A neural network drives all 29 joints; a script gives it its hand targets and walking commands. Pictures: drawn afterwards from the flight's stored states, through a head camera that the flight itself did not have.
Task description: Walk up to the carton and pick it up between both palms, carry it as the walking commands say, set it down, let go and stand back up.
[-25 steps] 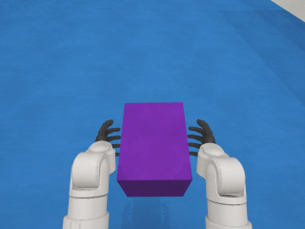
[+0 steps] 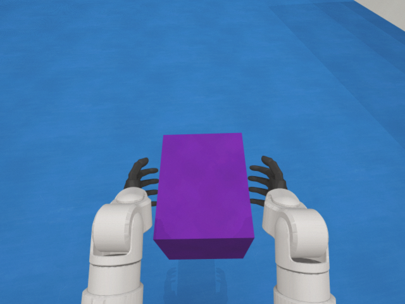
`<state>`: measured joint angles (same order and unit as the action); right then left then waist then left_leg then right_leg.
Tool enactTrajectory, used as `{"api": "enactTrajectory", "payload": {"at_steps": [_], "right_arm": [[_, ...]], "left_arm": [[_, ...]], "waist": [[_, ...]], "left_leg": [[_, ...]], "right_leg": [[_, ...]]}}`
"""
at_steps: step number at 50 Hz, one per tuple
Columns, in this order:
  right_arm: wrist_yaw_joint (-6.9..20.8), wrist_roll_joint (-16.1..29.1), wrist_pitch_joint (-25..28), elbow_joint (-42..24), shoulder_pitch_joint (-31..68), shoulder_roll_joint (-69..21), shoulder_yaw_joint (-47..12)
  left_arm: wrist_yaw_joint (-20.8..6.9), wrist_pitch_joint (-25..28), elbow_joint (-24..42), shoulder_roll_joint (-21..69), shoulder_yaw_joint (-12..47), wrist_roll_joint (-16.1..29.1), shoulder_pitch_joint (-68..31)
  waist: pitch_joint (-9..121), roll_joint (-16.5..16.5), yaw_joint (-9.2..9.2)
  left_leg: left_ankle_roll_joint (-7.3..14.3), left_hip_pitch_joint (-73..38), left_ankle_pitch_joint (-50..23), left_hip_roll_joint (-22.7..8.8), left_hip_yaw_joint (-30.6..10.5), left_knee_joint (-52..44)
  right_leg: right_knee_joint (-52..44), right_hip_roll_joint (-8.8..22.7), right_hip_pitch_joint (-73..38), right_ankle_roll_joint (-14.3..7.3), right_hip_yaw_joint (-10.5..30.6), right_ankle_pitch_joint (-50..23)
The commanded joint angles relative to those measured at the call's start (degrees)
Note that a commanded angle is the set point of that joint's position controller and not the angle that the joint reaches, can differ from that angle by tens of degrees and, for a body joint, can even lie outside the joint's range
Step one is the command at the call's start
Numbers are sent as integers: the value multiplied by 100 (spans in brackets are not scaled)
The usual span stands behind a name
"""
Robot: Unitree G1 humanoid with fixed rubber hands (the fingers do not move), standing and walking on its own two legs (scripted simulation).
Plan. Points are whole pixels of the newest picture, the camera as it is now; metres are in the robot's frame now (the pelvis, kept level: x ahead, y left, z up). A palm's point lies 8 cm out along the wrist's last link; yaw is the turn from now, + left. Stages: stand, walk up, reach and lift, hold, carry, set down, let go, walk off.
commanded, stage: carry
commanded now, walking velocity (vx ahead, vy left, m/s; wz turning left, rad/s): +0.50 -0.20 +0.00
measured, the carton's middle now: (204, 198) +0.35 -0.01 +0.01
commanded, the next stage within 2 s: none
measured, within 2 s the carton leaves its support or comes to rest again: neither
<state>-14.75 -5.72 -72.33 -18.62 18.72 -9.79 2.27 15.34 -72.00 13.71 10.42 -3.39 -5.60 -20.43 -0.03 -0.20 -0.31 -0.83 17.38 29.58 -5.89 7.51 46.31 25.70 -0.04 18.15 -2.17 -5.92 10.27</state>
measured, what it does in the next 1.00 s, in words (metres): walks ahead: left foot, then right foot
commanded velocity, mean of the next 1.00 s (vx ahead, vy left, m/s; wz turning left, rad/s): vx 0.50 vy -0.20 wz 0.00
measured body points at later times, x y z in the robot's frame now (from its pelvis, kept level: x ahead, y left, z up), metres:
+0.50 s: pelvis +0.22 +0.01 -0.01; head +0.24 +0.04 +0.44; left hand +0.53 +0.14 +0.08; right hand +0.53 -0.11 +0.10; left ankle +0.12 +0.12 -0.74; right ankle +0.30 -0.10 -0.72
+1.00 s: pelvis +0.50 +0.00 -0.01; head +0.52 +0.04 +0.44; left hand +0.80 +0.14 +0.07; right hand +0.81 -0.11 +0.10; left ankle +0.47 +0.11 -0.74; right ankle +0.44 -0.11 -0.68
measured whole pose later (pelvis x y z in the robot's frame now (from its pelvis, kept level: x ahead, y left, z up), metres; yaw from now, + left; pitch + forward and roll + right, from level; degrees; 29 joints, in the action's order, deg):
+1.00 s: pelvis +0.50 +0.00 -0.01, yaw +0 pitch +5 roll -3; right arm -14.5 -5.7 -71.1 -14.0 19.0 -9.9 1.7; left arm 16.2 -73.5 13.5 9.8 -3.2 -5.6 -18.8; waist 3.3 1.9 -0.1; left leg 0.7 18.8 20.6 -6.7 7.8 35.0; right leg 56.3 -0.1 25.9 -1.2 -6.3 26.3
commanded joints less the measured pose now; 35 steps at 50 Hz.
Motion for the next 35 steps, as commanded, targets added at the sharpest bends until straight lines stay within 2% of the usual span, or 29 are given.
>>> {"api": "enactTrajectory", "payload": {"at_steps": [1, 2, 3, 5, 6, 8, 9, 10, 11, 12, 13, 14, 15, 17, 19, 20, 23, 24, 25, 26, 27, 28, 29, 30, 31, 32, 33, 34, 35], "right_arm": [[1165, 2072, 260, -528, 2378, -6123, -2867], [1162, 2027, 262, -269, 2068, -6249, -2822], [1191, 2024, 241, -375, 2158, -6158, -2852], [1173, 2020, 248, -424, 2137, -6059, -2815], [1165, 2008, 223, -545, 2438, -6063, -2836], [1150, 2052, 239, -553, 2317, -6031, -2840], [1175, 2068, 197, -472, 2266, -6109, -2794], [1161, 2053, 181, -324, 1980, -5912, -2648], [1141, 2004, 122, 39, 1670, -5737, -2479], [1128, 2007, 162, -40, 1903, -5713, -2359], [1105, 2013, 189, 1, 1810, -5721, -2324], [1109, 1927, 214, -211, 1956, -5851, -2409], [1150, 2033, 317, -493, 2198, -5978, -2528], [1142, 2127, 359, -508, 2161, -6113, -2463], [1159, 2035, 434, -506, 1801, -5966, -2253], [1135, 2050, 417, -413, 1676, -5979, -2330], [1114, 2005, 436, -685, 1675, -5752, -2351], [1140, 2035, 428, -683, 1803, -5730, -2386], [1121, 1984, 351, -466, 1730, -5723, -2409], [1129, 1939, 268, -325, 1696, -5681, -2487], [1130, 1947, 257, -471, 1852, -5732, -2571], [1091, 1838, 174, -366, 1613, -5580, -2638], [1062, 1938, 179, -360, 1665, -5594, -2661], [1098, 1998, 243, -365, 2037, -5779, -2628], [1134, 1941, 264, -315, 1735, -5855, -2578], [1149, 1883, 246, -90, 1756, -5899, -2500], [1192, 1991, 292, -334, 2200, -5972, -2669], [1184, 1839, 290, 17, 1608, -6021, -2561], [1192, 1935, 339, -165, 1940, -6134, -2665]], "left_arm": [[-1153, 268, 759, 6160, 2686, 1856, -1775], [-1162, 311, 1036, 6110, 2713, 1921, -1977], [-1155, 273, 802, 6159, 2718, 1839, -1843], [-1170, 226, 650, 6154, 2687, 1810, -1645], [-1176, 173, 481, 6197, 2617, 1747, -1681], [-1124, 210, 680, 6092, 2642, 1754, -1761], [-1113, 175, 870, 6000, 2734, 1789, -1866], [-1062, 152, 723, 5889, 2734, 1751, -1788], [-1025, 118, 628, 5774, 2690, 1646, -1573], [-1026, 66, 658, 5809, 2816, 1616, -1710], [-1042, 73, 825, 5651, 2844, 1772, -1819], [-1100, 66, 751, 5948, 2914, 1799, -1801], [-1117, 170, 771, 6165, 2970, 1905, -1866], [-1088, 252, 1258, 6148, 3005, 2062, -2326], [-1050, 293, 1219, 6230, 3127, 2038, -2033], [-1035, 322, 1258, 6112, 3045, 2041, -1909], [-1030, 266, 1035, 6112, 3044, 1999, -1571], [-1032, 284, 1146, 6069, 3021, 1969, -1620], [-1034, 245, 1178, 5943, 2980, 1963, -1800], [-1014, 174, 898, 5897, 2877, 1874, -1588], [-1041, 202, 848, 5856, 2704, 1785, -1396], [-1019, 134, 571, 5740, 2649, 1774, -1237], [-1009, 141, 434, 5764, 2689, 1770, -1086], [-1060, 185, 667, 5898, 2783, 1889, -1618], [-1081, 224, 1021, 6040, 2968, 2039, -1933], [-1083, 197, 844, 6151, 2922, 2003, -2014], [-1108, 216, 618, 6177, 2733, 1859, -1894], [-1105, 255, 895, 6035, 2778, 1882, -1820], [-1105, 280, 802, 6182, 2805, 1887, -1984]], "waist": [[2241, 868, 160], [2247, 1022, 128], [2023, 1167, 142], [1929, 940, 115], [1940, 1284, 80], [1772, 979, -6], [1975, 1001, -102], [2242, 407, -187], [2442, -716, -168], [2161, -2306, -150], [2164, -2104, -221], [2109, -1074, -166], [2224, -756, -160], [2057, -912, -180], [2125, -1305, -228], [2072, -1177, -224], [2051, -1663, -179], [2103, -1755, -72], [2225, -1369, -45], [2546, -663, 84], [2992, 909, 281], [2770, 2296, 189], [2826, 1488, 206], [2592, 768, 202], [2514, 519, 175], [2185, 245, 164], [2040, 579, 149], [1933, 675, 127], [1876, 773, 123]], "left_leg": [[-92, 2075, 87, 13, -177, 351], [-93, 1938, -71, 41, -234, 209], [-107, 1919, -29, -11, -188, -15], [-52, 1370, -352, 61, -52, -503], [8, 1076, -866, -12, -83, -859], [-82, 446, -1324, 221, 295, -1641], [-55, -289, -1823, 187, 307, -2048], [167, -1537, -1883, 39, -173, -2500], [387, -2853, -1324, -995, -1573, -2884], [974, -3616, -2021, -2253, -3538, -3404], [1427, -4021, -3285, -2365, -3689, -3135], [1483, -3981, -4266, -2391, -3285, -2792], [1270, -4038, -4699, -2170, -2928, -2609], [1085, -3606, -4124, -1909, -2055, -2902], [897, -3611, -4783, -1640, -1467, -2730], [757, -3404, -5318, -1464, -1152, -2613], [546, -3104, -5535, -1286, -672, -2303], [301, -2504, -5386, -1183, -197, -2069], [88, -1903, -5085, -851, 153, -1567], [-31, -987, -5094, -565, 394, -490], [-295, 684, -3627, -120, 412, 1245], [-227, 2457, 139, 683, 9, 2345], [-94, 2735, 615, 411, -481, 2569], [-14, 2797, 545, 235, -721, 2723], [-27, 2703, 447, 40, -638, 2018], [-52, 2369, 384, -101, -617, 1244], [-113, 1964, 511, -45, -303, 544], [-104, 1862, 216, 48, -201, 379], [-141, 1834, 116, -15, -175, 46]], "right_leg": [[-1374, 1638, -2915, -1095, 1968, 848], [-1339, 1526, -2923, -1099, 1922, 776], [-1492, 1615, -2556, -1144, 1986, 1275], [-1408, 1521, -2093, -1092, 1609, 1116], [-1408, 1509, -1776, -1006, 1382, 1297], [-921, 1164, -1509, -793, 748, 413], [-559, 990, -1220, -520, 372, 453], [492, 823, -506, -303, 131, -289], [1753, 391, 804, 35, -194, -137], [2771, -261, 2465, 248, -285, 1900], [3348, -91, 2860, 194, 306, 2232], [3724, 180, 3073, 234, 407, 1965], [3538, 208, 3058, 166, 511, 1738], [2400, 314, 2733, 248, 260, 1584], [1662, 122, 2456, 238, -114, 1252], [1314, -43, 2037, 262, -361, 1016], [237, -321, 1090, 198, -667, 578], [-256, -376, 232, 113, -783, -151], [-443, -395, -812, 43, -728, -452], [-378, -321, -2196, -117, -462, -380], [-553, 806, -3764, -566, 1317, -197], [-964, 1822, -4599, -1212, 3352, -1350], [-543, 1929, -4767, -1580, 3357, -2233], [-406, 1910, -4532, -1550, 2911, -2351], [-513, 1888, -4215, -1385, 2492, -1968], [-775, 1735, -3465, -1245, 2082, -1218], [-1114, 1696, -2771, -1245, 1884, -562], [-1214, 1558, -2644, -1233, 1709, -721], [-1256, 1658, -2707, -1235, 1599, -494]]}}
